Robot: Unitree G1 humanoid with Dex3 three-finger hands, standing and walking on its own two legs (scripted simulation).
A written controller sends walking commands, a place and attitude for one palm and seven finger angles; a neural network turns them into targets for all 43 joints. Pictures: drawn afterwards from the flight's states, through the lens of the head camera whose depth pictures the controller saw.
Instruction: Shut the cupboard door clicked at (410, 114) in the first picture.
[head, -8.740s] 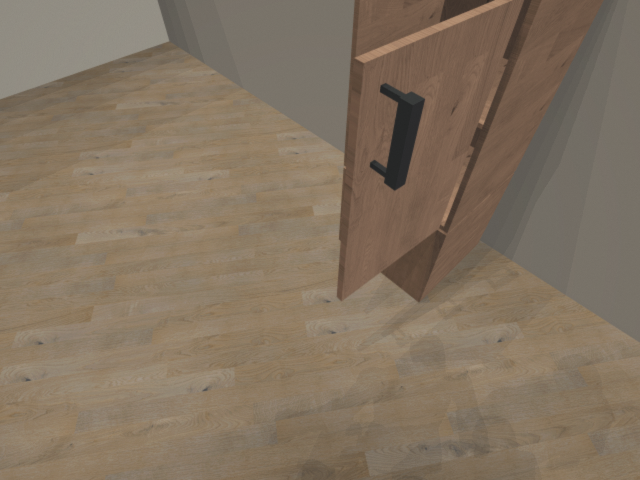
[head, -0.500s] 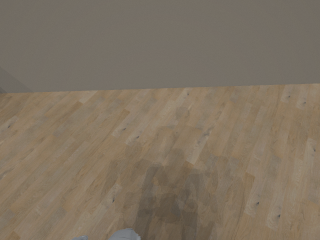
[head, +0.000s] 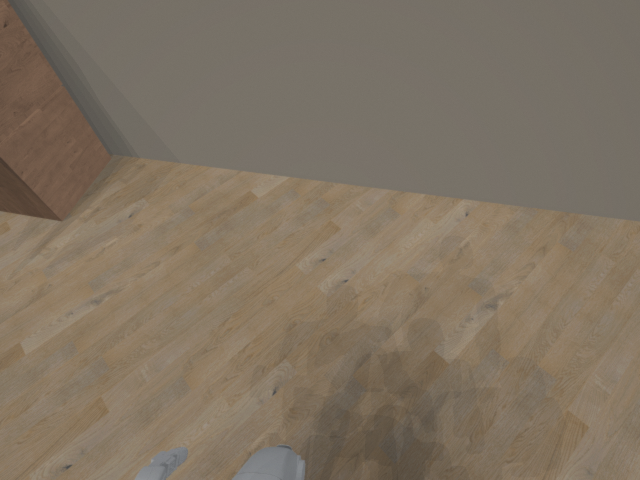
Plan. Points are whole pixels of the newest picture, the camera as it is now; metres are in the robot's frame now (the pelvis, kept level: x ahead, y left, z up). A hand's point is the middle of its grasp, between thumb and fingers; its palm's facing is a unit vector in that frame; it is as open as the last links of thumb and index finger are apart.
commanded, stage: walk to a spot facing it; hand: left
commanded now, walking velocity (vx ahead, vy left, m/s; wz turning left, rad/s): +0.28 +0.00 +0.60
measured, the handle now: out of the picture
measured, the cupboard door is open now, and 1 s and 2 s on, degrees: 86 86 86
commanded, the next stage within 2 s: turn to face it in 1.88 s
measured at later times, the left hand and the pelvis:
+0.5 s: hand out of the picture +0.07 +0.27 -0.17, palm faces +0.35 -0.91 -0.22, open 7.4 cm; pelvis +0.11 +0.07 +0.00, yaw +18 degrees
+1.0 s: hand (162, 357) +0.31 +0.29 -0.15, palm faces +0.52 -0.83 -0.23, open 7.0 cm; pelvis +0.34 +0.09 +0.01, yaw +29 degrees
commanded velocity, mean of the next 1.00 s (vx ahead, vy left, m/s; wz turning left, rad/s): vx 0.35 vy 0.00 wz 0.39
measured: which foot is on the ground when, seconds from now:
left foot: up 0.00-0.30, down 0.32-0.76, up 0.78-1.00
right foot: down 0.00-0.32, up 0.34-0.72, down 0.74-1.00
